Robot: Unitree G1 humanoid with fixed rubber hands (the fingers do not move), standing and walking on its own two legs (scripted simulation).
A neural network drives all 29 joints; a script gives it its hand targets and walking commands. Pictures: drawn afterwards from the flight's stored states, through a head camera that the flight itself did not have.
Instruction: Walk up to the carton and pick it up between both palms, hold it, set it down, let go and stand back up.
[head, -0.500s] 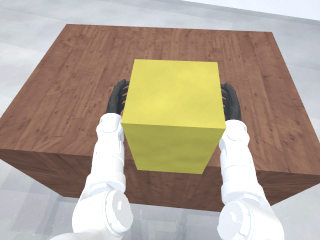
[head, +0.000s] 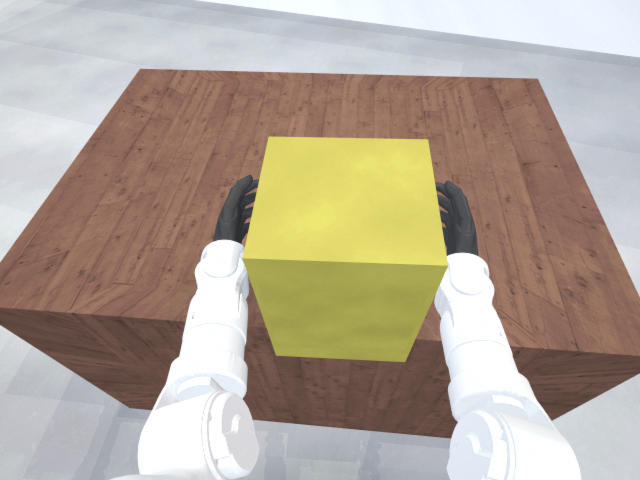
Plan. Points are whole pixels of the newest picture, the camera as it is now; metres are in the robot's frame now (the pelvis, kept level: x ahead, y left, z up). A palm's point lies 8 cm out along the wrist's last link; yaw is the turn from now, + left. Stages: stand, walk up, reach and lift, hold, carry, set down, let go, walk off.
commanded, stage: reach and lift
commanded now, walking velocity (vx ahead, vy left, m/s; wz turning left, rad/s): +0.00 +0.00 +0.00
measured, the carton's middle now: (343, 260) +0.40 +0.00 +0.02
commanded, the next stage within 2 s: none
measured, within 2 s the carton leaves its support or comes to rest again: leaves its support in 0.20 s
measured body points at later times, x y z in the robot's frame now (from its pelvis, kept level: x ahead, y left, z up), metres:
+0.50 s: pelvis -0.05 -0.01 +0.00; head -0.05 +0.00 +0.45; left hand +0.37 +0.13 +0.12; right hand +0.35 -0.16 +0.12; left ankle +0.00 +0.09 -0.75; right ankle -0.03 -0.09 -0.75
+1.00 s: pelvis -0.02 -0.01 +0.00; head -0.05 +0.01 +0.45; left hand +0.38 +0.12 +0.15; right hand +0.36 -0.17 +0.13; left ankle +0.00 +0.09 -0.75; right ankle -0.03 -0.09 -0.75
